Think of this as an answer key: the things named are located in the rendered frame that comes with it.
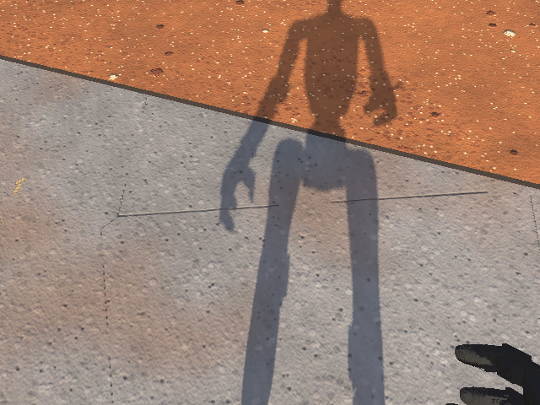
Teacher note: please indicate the robot right hand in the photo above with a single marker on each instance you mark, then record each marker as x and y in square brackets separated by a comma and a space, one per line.
[511, 364]

